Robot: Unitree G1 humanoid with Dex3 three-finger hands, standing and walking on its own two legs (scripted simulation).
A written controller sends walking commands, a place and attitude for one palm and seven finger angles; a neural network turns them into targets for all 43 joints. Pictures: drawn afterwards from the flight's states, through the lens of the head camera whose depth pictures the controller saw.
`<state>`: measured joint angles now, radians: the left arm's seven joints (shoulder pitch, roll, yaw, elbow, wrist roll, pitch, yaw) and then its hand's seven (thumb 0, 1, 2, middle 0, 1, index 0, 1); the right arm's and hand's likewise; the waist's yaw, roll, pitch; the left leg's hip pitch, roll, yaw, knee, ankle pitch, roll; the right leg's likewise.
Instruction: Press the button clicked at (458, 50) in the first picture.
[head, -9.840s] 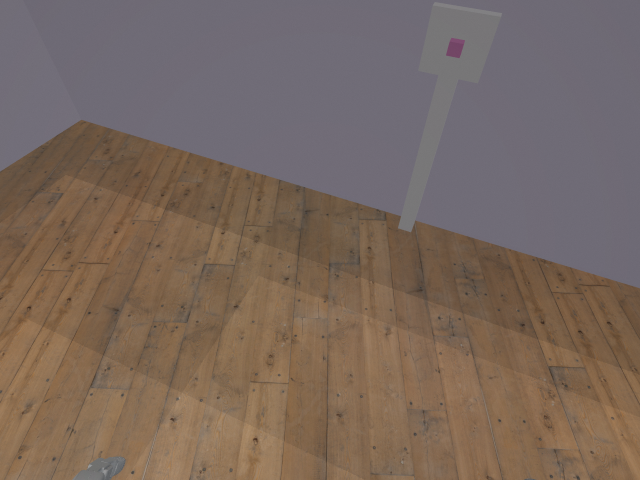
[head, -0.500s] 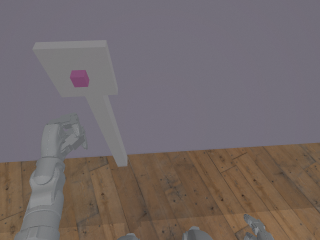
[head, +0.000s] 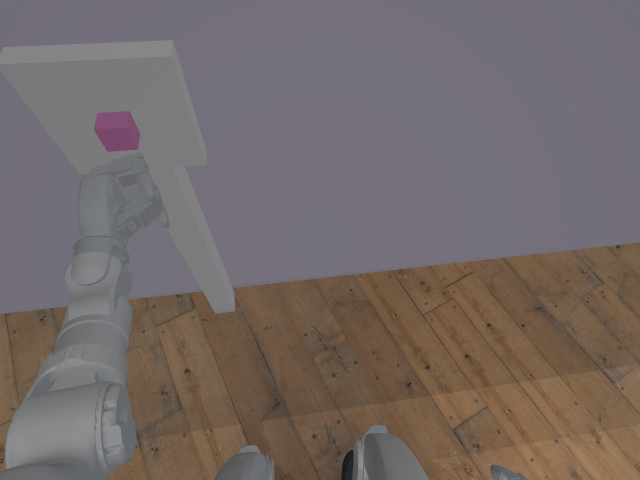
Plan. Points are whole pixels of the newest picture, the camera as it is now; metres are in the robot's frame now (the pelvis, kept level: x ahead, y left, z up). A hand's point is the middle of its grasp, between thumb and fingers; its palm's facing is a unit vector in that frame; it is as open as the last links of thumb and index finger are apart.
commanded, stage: aim a knuckle at the button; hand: left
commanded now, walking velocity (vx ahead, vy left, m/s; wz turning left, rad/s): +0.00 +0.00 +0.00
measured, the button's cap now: (118, 129) +0.53 +0.25 +0.09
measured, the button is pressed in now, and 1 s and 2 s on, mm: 0 0 12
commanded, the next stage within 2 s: press the button with the knuckle in 0.70 s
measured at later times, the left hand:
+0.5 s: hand (154, 206) +0.44 +0.20 +0.05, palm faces +0.10 -0.99 -0.02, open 3.1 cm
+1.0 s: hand (159, 196) +0.45 +0.19 +0.05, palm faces +0.12 -0.99 -0.02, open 3.1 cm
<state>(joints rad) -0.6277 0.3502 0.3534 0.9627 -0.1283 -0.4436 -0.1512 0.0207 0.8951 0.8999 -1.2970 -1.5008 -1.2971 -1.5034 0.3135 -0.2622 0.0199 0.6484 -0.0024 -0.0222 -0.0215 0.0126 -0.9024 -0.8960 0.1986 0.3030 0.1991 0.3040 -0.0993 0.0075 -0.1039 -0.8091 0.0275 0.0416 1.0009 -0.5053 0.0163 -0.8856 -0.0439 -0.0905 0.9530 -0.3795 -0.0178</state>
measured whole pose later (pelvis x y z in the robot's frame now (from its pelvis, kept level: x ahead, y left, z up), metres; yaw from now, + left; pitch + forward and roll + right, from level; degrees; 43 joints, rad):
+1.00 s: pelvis +0.00 +0.00 +0.00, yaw +0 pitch +19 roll -1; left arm -0.64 0.34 0.35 0.98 -0.12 -0.46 -0.12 0.02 0.89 0.90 -1.30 -1.50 -1.30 -1.50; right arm 0.31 -0.25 0.02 0.63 -0.01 0.04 -0.01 0.01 -0.90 -0.90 0.20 0.30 0.20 0.30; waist -0.10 0.01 -0.11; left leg -0.82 0.03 0.04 1.00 -0.51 0.02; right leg -0.89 -0.04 -0.09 0.95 -0.38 -0.01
